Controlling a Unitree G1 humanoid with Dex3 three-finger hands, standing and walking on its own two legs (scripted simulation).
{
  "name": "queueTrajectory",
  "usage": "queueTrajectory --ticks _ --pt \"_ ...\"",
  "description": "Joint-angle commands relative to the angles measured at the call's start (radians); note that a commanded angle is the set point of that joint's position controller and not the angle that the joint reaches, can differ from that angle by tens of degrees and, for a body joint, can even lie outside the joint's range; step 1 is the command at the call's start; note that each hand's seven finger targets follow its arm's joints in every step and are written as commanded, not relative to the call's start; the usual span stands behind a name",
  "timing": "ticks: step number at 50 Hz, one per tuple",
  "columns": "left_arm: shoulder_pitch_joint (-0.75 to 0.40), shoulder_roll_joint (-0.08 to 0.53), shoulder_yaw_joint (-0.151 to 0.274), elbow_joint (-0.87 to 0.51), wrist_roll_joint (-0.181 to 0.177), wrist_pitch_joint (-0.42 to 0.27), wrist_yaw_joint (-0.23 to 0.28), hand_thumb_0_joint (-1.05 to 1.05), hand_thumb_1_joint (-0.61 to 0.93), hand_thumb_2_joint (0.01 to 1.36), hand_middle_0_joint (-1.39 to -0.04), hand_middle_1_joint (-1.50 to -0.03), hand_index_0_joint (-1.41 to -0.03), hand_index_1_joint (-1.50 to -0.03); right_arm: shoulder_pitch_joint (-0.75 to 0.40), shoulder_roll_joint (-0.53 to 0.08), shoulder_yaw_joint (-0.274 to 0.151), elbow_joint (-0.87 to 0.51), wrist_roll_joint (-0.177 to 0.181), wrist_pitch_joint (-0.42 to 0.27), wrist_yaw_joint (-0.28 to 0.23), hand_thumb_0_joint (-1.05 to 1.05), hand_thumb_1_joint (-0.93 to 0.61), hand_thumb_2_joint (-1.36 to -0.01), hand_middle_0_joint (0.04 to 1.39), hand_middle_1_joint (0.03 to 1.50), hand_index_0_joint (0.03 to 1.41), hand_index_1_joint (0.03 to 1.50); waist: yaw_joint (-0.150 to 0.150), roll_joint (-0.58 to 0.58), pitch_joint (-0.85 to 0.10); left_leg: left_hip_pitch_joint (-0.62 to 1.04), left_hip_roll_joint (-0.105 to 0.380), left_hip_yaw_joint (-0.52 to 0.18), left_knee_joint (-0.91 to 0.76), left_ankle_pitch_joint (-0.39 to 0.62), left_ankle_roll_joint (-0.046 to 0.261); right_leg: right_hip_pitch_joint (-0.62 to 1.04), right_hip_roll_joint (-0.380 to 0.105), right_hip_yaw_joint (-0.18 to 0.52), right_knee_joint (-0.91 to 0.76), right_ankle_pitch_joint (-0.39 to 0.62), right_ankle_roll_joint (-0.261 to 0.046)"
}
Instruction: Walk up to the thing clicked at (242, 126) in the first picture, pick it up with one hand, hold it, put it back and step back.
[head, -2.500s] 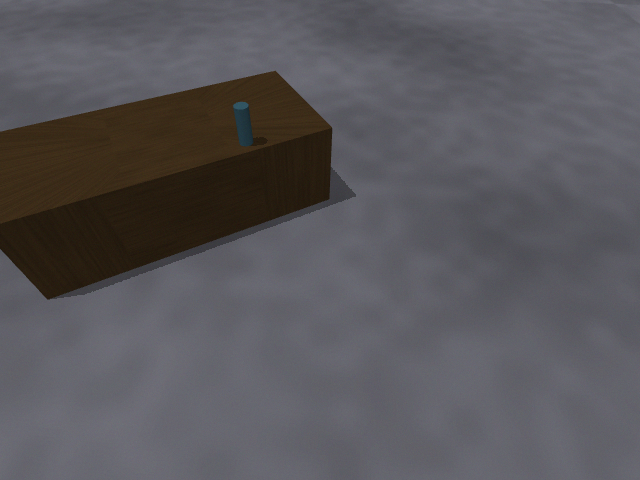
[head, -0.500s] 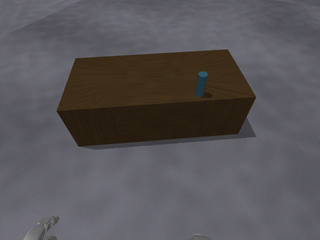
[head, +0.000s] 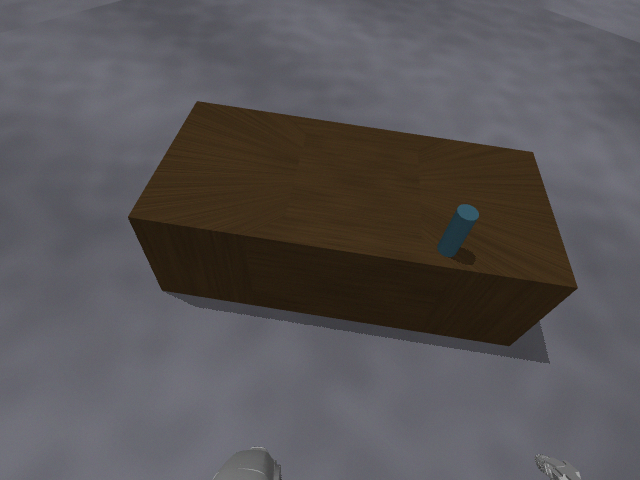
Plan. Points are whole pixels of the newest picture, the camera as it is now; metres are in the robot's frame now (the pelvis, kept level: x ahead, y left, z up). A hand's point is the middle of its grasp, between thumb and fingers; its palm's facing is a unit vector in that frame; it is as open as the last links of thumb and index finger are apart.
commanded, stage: walk up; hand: right
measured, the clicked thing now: (456, 231) +0.75 -0.30 -0.28
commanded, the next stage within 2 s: none
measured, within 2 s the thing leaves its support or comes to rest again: neither
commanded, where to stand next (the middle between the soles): +0.37 -0.10 m, yaw +2 degrees
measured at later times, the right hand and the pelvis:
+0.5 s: hand (605, 476) +0.20 -0.40 -0.14, palm faces -0.05 +0.92 -0.40, open 7.4 cm; pelvis +0.16 -0.11 +0.01, yaw +1 degrees
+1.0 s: hand (549, 321) +0.42 -0.37 -0.12, palm faces -0.15 +0.90 -0.41, open 7.4 cm; pelvis +0.28 -0.12 +0.00, yaw +4 degrees
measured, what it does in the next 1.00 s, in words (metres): walks ahead: right foot, then left foot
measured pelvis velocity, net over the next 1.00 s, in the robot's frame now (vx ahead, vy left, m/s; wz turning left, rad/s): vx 0.28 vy -0.12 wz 0.08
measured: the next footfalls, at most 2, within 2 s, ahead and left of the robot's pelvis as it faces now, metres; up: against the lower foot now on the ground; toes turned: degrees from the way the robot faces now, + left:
right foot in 0.40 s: +0.26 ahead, -0.23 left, +0.00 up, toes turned -5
left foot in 0.92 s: +0.41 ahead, -0.01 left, +0.00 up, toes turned +7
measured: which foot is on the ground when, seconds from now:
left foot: down 0.00-0.42, up 0.44-0.90, down 0.92-1.00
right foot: up 0.00-0.38, down 0.40-0.96, up 0.98-1.00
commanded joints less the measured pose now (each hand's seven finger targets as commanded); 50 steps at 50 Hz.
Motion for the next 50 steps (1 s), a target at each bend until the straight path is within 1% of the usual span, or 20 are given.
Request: queueTrajectory --ticks 1,4,6,13,19,20,21,22,23,24,27,29,34,42,45,46,47,48,49,50 --pt "-0.044 0.25 0.053 -0.121 0.003 -0.026 0.021 0.0 0.9 0.9 -0.2 -0.3 -0.2 -0.3 0.2 -0.332 -0.119 -0.042 0.052 -0.015 -0.046 0.0 -0.9 -0.9 0.2 0.3 0.2 0.3 -0.147 0.101 -0.182 0.484 0.412 -0.655 -0.347 -0.036 0.245 -0.524 -0.043 0.226 0.401 -0.011 0.002" --pt "0.018 0.191 0.055 -0.076 -0.008 -0.013 0.004 0.0 0.9 0.9 -0.2 -0.3 -0.2 -0.3 0.116 -0.269 -0.076 -0.052 0.056 -0.034 -0.043 0.0 -0.9 -0.9 0.2 0.3 0.2 0.3 -0.065 0.114 -0.038 0.198 0.277 -0.307 -0.357 0.162 0.136 -0.382 -0.08 0.235 0.287 0.109 0.01" --pt "0.052 0.179 0.063 -0.055 -0.006 -0.005 -0.009 0.0 0.9 0.9 -0.2 -0.3 -0.2 -0.3 0.075 -0.275 -0.075 -0.058 0.045 -0.045 -0.034 0.0 -0.9 -0.9 0.2 0.3 0.2 0.3 -0.044 0.177 -0.022 0.094 0.233 -0.224 -0.38 0.078 0.139 -0.309 -0.079 0.198 0.242 0.176 0.028" --pt "-0.115 0.183 0.071 -0.084 0.007 -0.006 -0.047 0.0 0.9 0.9 -0.2 -0.3 -0.2 -0.3 0.081 -0.325 -0.094 -0.052 0.03 -0.052 -0.017 0.0 -0.9 -0.9 0.2 0.3 0.2 0.3 -0.086 0.252 0.004 0.086 0.222 -0.211 -0.452 -0.298 0.144 -0.318 -0.108 0.143 -0.093 0.313 0.053" --pt "-0.052 0.203 0.09 -0.03 0.014 -0.041 -0.042 0.0 0.9 0.9 -0.2 -0.3 -0.2 -0.3 0.056 -0.289 -0.08 -0.049 0.021 -0.028 -0.018 0.0 -0.9 -0.9 0.2 0.3 0.2 0.3 -0.017 0.137 -0.076 0.025 0.195 -0.149 -0.206 -0.246 0.104 -0.011 -0.03 0.074 -0.292 0.232 0.022" --pt "0.037 0.23 0.105 -0.005 0.017 -0.053 -0.03 0.0 0.9 0.9 -0.2 -0.3 -0.2 -0.3 0.095 -0.24 -0.061 -0.041 0.014 -0.023 -0.019 0.0 -0.9 -0.9 0.2 0.3 0.2 0.3 0.026 0.021 -0.137 -0.014 0.15 -0.103 0.019 -0.158 0.082 0.128 -0.024 0.108 -0.335 0.166 0.009" --pt "0.116 0.302 0.126 0.013 0.026 -0.066 -0.012 0.0 0.9 0.9 -0.2 -0.3 -0.2 -0.3 0.145 -0.14 -0.031 -0.048 0.019 -0.022 -0.016 0.0 -0.9 -0.9 0.2 0.3 0.2 0.3 0.051 -0.25 -0.15 -0.136 0.042 -0.012 0.333 -0.202 0.035 0.189 -0.185 0.362 -0.502 -0.071 -0.012" --pt "0.058 0.354 0.122 -0.028 0.022 -0.075 0.0 0.0 0.9 0.9 -0.2 -0.3 -0.2 -0.3 0.166 -0.133 -0.019 -0.052 0.031 -0.016 -0.022 0.0 -0.9 -0.9 0.2 0.3 0.2 0.3 0.021 -0.285 -0.105 -0.315 -0.066 -0.051 0.46 -0.302 -0.018 0.182 -0.349 0.705 -0.654 -0.144 -0.08" --pt "0.012 0.371 0.121 -0.034 0.007 -0.067 -0.001 0.0 0.9 0.9 -0.2 -0.3 -0.2 -0.3 0.123 -0.237 -0.049 -0.034 0.022 -0.007 -0.034 0.0 -0.9 -0.9 0.2 0.3 0.2 0.3 0.025 -0.205 -0.07 -0.298 0.005 -0.119 0.524 -0.31 -0.017 0.101 -0.404 0.768 -0.67 -0.153 -0.153" --pt "-0.01 0.339 0.112 -0.047 -0.001 -0.063 0.001 0.0 0.9 0.9 -0.2 -0.3 -0.2 -0.3 0.098 -0.267 -0.056 -0.018 0.027 -0.01 -0.034 0.0 -0.9 -0.9 0.2 0.3 0.2 0.3 0.014 -0.151 -0.032 -0.285 0.037 -0.159 0.525 -0.255 -0.019 0.036 -0.381 0.711 -0.662 -0.059 -0.167" --pt "-0.071 0.244 0.076 -0.047 -0.019 -0.072 0.017 0.0 0.9 0.9 -0.2 -0.3 -0.2 -0.3 0.174 -0.226 -0.047 0.047 0.049 -0.003 -0.018 0.0 -0.9 -0.9 0.2 0.3 0.2 0.3 -0.055 -0.122 -0.049 -0.175 0.051 -0.164 0.418 -0.123 -0.019 0.027 -0.224 0.337 -0.569 0.379 -0.059" --pt "-0.055 0.235 0.069 -0.054 -0.016 -0.079 0.02 0.0 0.9 0.9 -0.2 -0.3 -0.2 -0.3 0.167 -0.211 -0.043 0.049 0.041 0.005 -0.008 0.0 -0.9 -0.9 0.2 0.3 0.2 0.3 -0.046 -0.127 -0.075 -0.141 0.037 -0.141 0.371 -0.087 -0.033 0.031 -0.21 0.279 -0.555 0.515 -0.107" --pt "-0.006 0.237 0.074 -0.073 -0.011 -0.08 0.03 0.0 0.9 0.9 -0.2 -0.3 -0.2 -0.3 0.053 -0.191 -0.046 0.004 0.027 0.021 0.003 0.0 -0.9 -0.9 0.2 0.3 0.2 0.3 -0.016 -0.069 -0.049 -0.208 0.035 -0.146 0.201 -0.036 -0.05 0.114 -0.25 0.253 -0.579 0.547 -0.113" --pt "-0.043 0.22 0.048 -0.079 -0.003 -0.072 0.047 0.0 0.9 0.9 -0.2 -0.3 -0.2 -0.3 -0.027 -0.14 -0.035 -0.012 0.024 0.025 0.008 0.0 -0.9 -0.9 0.2 0.3 0.2 0.3 -0.02 -0.03 -0.035 0.023 0.023 -0.051 0.001 0.06 -0.023 -0.005 -0.237 0.145 -0.464 0.757 -0.1" --pt "-0.068 0.219 0.035 -0.078 -0.013 -0.062 0.053 0.0 0.9 0.9 -0.2 -0.3 -0.2 -0.3 0.043 -0.158 -0.043 0.016 0.02 0.016 -0.003 0.0 -0.9 -0.9 0.2 0.3 0.2 0.3 -0.077 0.033 -0.092 0.231 -0.018 -0.023 -0.148 0.133 0.016 -0.057 -0.172 0.09 -0.258 0.734 -0.072" --pt "-0.046 0.188 0.021 -0.079 -0.016 -0.062 0.054 0.0 0.9 0.9 -0.2 -0.3 -0.2 -0.3 0.107 -0.197 -0.056 0.032 0.017 0.01 -0.012 0.0 -0.9 -0.9 0.2 0.3 0.2 0.3 -0.106 0.1 -0.151 0.359 0.001 -0.065 -0.165 0.166 0.05 -0.105 -0.122 0.063 -0.116 0.693 -0.041" --pt "-0.02 0.136 0.009 -0.094 -0.027 -0.062 0.054 0.0 0.9 0.9 -0.2 -0.3 -0.2 -0.3 0.174 -0.271 -0.079 0.032 0.003 0.009 -0.024 0.0 -0.9 -0.9 0.2 0.3 0.2 0.3 -0.133 0.271 -0.227 0.474 0.184 -0.314 -0.198 0.262 0.134 -0.231 -0.038 0.034 0.128 0.457 0.002" --pt "0.055 0.103 0.006 -0.076 -0.036 -0.048 0.057 0.0 0.9 0.9 -0.2 -0.3 -0.2 -0.3 0.161 -0.3 -0.078 0.005 0.015 0.008 -0.031 0.0 -0.9 -0.9 0.2 0.3 0.2 0.3 -0.089 0.299 -0.246 0.519 0.367 -0.597 -0.239 0.382 0.236 -0.368 0.075 0.095 0.262 -0.09 0.028" --pt "0.054 0.178 0.023 -0.048 -0.027 -0.028 0.069 0.0 0.9 0.9 -0.2 -0.3 -0.2 -0.3 0.136 -0.314 -0.089 0.011 0.051 0.013 -0.031 0.0 -0.9 -0.9 0.2 0.3 0.2 0.3 -0.095 0.247 -0.254 0.48 0.435 -0.664 -0.296 0.216 0.314 -0.363 0.005 0.147 0.345 -0.122 0.011" --pt "0.007 0.203 0.016 -0.04 -0.015 -0.023 0.069 0.0 0.9 0.9 -0.2 -0.3 -0.2 -0.3 0.106 -0.288 -0.088 0.008 0.053 0.02 -0.033 0.0 -0.9 -0.9 0.2 0.3 0.2 0.3 -0.096 0.174 -0.183 0.347 0.39 -0.586 -0.334 0.127 0.285 -0.356 -0.015 0.176 0.34 -0.096 0.009"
